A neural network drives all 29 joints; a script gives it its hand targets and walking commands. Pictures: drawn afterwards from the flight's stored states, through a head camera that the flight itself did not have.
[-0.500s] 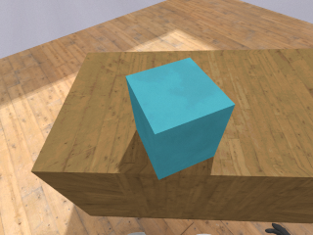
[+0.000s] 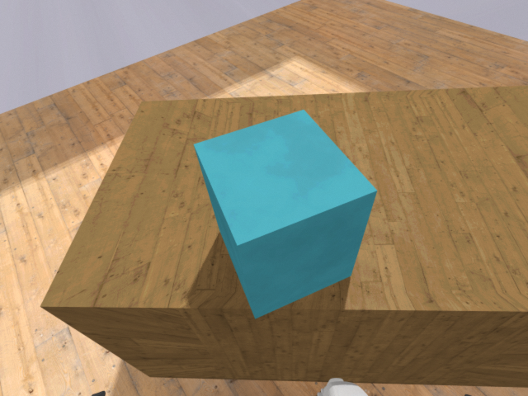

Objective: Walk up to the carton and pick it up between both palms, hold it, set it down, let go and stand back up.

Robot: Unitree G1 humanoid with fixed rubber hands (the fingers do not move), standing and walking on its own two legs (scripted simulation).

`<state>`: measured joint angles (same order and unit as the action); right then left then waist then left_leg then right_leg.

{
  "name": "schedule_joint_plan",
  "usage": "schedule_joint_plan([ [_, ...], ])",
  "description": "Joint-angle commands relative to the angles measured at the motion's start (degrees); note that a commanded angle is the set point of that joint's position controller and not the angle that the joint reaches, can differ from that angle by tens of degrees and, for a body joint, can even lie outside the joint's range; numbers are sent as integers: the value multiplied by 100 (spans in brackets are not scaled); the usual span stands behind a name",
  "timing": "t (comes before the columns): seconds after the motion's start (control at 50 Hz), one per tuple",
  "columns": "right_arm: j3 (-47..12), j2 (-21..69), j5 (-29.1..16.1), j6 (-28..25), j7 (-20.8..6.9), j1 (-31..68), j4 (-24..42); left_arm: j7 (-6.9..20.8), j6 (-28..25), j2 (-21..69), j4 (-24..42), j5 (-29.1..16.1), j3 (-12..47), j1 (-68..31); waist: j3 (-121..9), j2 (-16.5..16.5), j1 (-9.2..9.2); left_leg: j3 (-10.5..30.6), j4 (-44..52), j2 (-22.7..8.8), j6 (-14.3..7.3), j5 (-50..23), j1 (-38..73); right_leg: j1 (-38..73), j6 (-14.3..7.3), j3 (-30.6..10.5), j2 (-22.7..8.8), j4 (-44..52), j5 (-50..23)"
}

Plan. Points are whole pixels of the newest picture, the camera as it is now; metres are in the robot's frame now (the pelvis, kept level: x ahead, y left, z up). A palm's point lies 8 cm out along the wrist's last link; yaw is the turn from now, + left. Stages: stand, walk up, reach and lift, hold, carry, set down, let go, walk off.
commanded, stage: walk up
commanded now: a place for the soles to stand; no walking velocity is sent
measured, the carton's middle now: (279, 215) +0.41 +0.00 +0.02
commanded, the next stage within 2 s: reach and lift in 0.60 s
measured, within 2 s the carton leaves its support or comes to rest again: neither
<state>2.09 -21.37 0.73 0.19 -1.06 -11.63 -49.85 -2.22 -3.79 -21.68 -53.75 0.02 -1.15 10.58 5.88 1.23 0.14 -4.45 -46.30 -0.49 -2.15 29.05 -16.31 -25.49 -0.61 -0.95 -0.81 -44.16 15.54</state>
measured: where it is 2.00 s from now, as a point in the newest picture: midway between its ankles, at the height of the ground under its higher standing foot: outside the picture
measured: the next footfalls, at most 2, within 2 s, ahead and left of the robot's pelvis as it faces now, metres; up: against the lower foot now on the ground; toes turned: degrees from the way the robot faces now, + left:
none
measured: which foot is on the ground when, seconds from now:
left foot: down 0.00-1.00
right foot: down 0.00-1.00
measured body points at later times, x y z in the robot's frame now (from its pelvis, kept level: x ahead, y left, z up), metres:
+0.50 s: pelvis +0.01 +0.01 +0.00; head +0.03 -0.01 +0.45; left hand +0.11 +0.32 -0.10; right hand +0.11 -0.30 -0.12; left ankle -0.01 +0.11 -0.71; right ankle +0.09 -0.12 -0.71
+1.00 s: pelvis +0.01 -0.02 +0.00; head +0.04 -0.05 +0.44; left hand +0.20 +0.24 -0.07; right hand +0.18 -0.31 -0.11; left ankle -0.01 +0.11 -0.71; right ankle +0.09 -0.12 -0.71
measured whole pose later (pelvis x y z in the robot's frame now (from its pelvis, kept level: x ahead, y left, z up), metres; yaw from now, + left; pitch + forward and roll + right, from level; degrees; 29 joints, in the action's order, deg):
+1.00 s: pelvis +0.01 -0.02 +0.00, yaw -1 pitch -5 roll +2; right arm 4.0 -21.3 2.7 -9.7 -4.2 -4.9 -46.8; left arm -2.1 21.7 -13.3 -28.3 1.8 -2.3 3.5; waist 8.7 2.9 0.1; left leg -4.5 -45.7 -1.9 -0.8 26.9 -13.7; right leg -24.0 -1.2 -0.9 0.6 -46.9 17.9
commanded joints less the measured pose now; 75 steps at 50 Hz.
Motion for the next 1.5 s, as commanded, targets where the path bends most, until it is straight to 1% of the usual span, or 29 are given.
schedule_joint_plan([
  [0.0, 525, -1317, 151, -129, 37, -653, -135, 16, 61, -1366, 359, 149, -395, -279, -752, -379, 296, 1600, 2115, -766, -388, 330, 854, -451, -342, -1203, -748, 1155, 1323],
  [0.02, 534, -1690, 209, -157, 55, -217, 7, 9, 119, -1170, 364, 73, -349, -263, -446, 508, 300, 2547, 2807, -1486, -621, 842, 385, -749, -152, -507, 114, 153, 1302],
  [0.06, 488, -1717, 124, -210, 84, 345, 226, -2, 113, -1320, 201, 113, -380, -402, -87, 111, 58, 2795, 2841, -2048, -1071, 148, -726, 122, -131, -32, 12, -487, 1277],
  [0.08, 476, -1630, 145, -258, 93, 586, 328, 51, 48, -1232, 224, 82, -340, -126, -154, -57, -248, 2029, 2334, -1681, -973, -571, -765, 646, -168, 2, -168, 173, 776],
  [0.12, 391, -1259, 14, -241, 86, 553, 312, 37, -101, -1384, 93, 146, -317, -5, -659, -5, -197, 1054, 1579, -953, -378, -2042, -367, 1258, -333, -566, -336, 1068, -939],
  [0.18, 399, -1145, -48, -104, 79, 3, 172, 26, -107, -1822, 119, 127, -376, -231, -995, -762, 138, 587, 454, -155, -4, -70, -167, 906, -1172, -2389, -1374, 1685, -634],
  [0.2, 398, -1183, -22, -92, 65, -56, 64, -8, -51, -1845, 92, 150, -378, -307, -790, -905, 151, 745, 746, -162, -26, -87, -18, 449, -1147, -2321, -1357, 1724, -79],
  [0.22, 395, -1097, 91, -105, 60, 85, 48, -11, 9, -1600, 203, 166, -325, -705, -435, -405, 336, 866, 1457, -312, -112, 104, 102, -101, -849, -1924, -1065, 1694, 629],
  [0.26, 383, -1448, 68, -176, 50, 141, 58, 52, 79, -1240, 83, 87, -266, -533, -251, 395, 96, 1941, 2497, -1166, -503, 462, 118, -464, -307, -706, -270, 717, 897],
  [0.3, 482, -1679, 114, -216, 57, 485, 183, 48, 81, -1281, -2, 114, -318, -479, -213, 290, 16, 2340, 2676, -1773, -851, 11, -270, 7, -155, -25, 39, 46, 1138],
  [0.32, 483, -1624, 51, -219, 85, 653, 178, 76, 57, -1283, -16, 121, -318, -293, -241, 23, -211, 2044, 2454, -1689, -943, -365, -406, 462, -146, -36, 5, 220, 792],
  [0.34, 461, -1631, 100, -186, 88, 668, 135, 89, 35, -1266, -26, 134, -355, -266, -260, 367, -175, 1637, 2274, -1520, -795, -448, -521, 645, -203, -52, -121, 487, 787],
  [0.38, 369, -1272, 53, -197, 93, 554, 259, 95, -71, -1410, -80, 140, -348, -183, -753, -145, -177, 792, 1532, -764, -224, -1300, -397, 1192, -521, -987, -493, 1168, -761],
  [0.4, 334, -1271, -21, -208, 120, 470, 208, 81, -87, -1541, -39, 144, -324, -190, -974, -98, -57, 617, 1204, -632, -36, -1748, -153, 1213, -651, -1171, -756, 1098, -1711],
  [0.46, 394, -1312, 10, -156, 131, 250, 231, 46, -22, -1594, 67, 121, -340, -455, -1103, -295, 89, 902, 1275, -669, -63, -1397, 93, 859, -772, -1384, -873, 891, -1306],
  [0.58, 438, -1554, 91, -161, 89, 449, 182, 72, 135, -1366, -46, 104, -275, -679, -419, -4, 60, 1507, 2273, -1214, -586, -244, -213, 371, -230, -256, -18, 434, 104],
  [0.6, 918, -1014, 823, -1093, -161, 2080, -680, -65, 1353, -474, 1454, 200, -376, -2488, -216, 857, 170, 544, 1814, -831, 114, 713, -3282, 2262, -214, 706, 416, -513, 43],
  [0.62, 1056, -1519, 892, -1103, -303, 1597, -704, -134, 1822, -224, 1507, 401, -550, -2151, 103, 1199, 386, 551, 2051, -1300, -195, 1303, -4516, 3167, -24, 835, 580, -1154, -188],
  [0.66, 1187, -1462, 899, -1207, -371, 1412, -579, -129, 2247, -109, 2215, 405, -606, -1979, -509, 685, 380, 396, 1611, -1076, -121, 764, -3833, 2921, -95, 725, 339, -812, -305],
  [0.7, 1022, -1467, 589, -1176, -385, 1394, -502, -85, 2512, -117, 2673, 551, -697, -1806, -561, 901, 290, 455, 1545, -1042, -13, 334, -3156, 2611, -110, 763, 323, -703, -305],
  [0.8, 1105, -1680, 258, -1222, -350, 1008, 438, -26, 2749, -78, 3079, 630, -821, -892, -913, 268, 44, 473, 1776, -882, -103, -948, -2683, 3495, -25, 804, 495, -257, -1525],
  [0.82, 928, -1585, 141, -1179, -408, 977, 701, -36, 2787, -105, 2869, 603, -890, -575, -1037, -212, -154, 421, 1725, -746, -73, -1366, -2292, 3327, -87, 691, 427, 60, -1574],
  [0.88, 644, -1351, -16, -1150, -376, 831, 1295, -62, 2658, -217, 2960, 713, -1179, -399, -1108, -663, -548, 233, 1793, -541, -138, -1330, -2447, 3774, -13, 302, 292, 367, -1361],
  [0.9, 748, -1339, 26, -1157, -357, 743, 1325, -86, 2603, -153, 3095, 633, -1072, -569, -1193, -643, -342, 230, 1716, -441, -65, -1192, -2503, 3537, 59, 252, 253, 372, -1180],
  [0.92, 575, -1148, 43, -1155, -343, 640, 1386, -93, 2569, -114, 2973, 619, -1213, -457, -891, -874, -467, 183, 1868, -499, -144, -1198, -2870, 3857, 35, 79, 215, 472, -1094],
  [1.08, 479, -524, 13, -1105, -353, 342, 1771, -254, 1877, -203, 3637, 76, -940, -657, -905, -1066, -297, 194, 1801, -223, 93, -1217, -1655, 2907, 10, -617, -129, 1507, 111],
  [1.18, 276, -268, -158, -1337, -421, 194, 1710, -366, 1401, -129, 3735, -135, -857, -432, -961, -1083, -261, 127, 1957, -94, 151, -1714, -1357, 3156, -12, -715, -239, 1770, -454],
  [1.32, 548, -917, -357, -1673, -703, 375, 1899, -520, 1017, 530, 3660, -178, -245, -133, -883, -575, -244, 339, 2710, -326, 217, -1338, -909, 3065, -105, 46, 201, 1693, -903],
  [1.48, 604, -1184, -676, -1875, -984, 568, 1608, -662, 663, 1074, 3775, -174, 123, 115, -1010, -729, -299, 554, 2932, -317, 317, -1671, -185, 2714, -282, 189, 331, 1891, -1299],
])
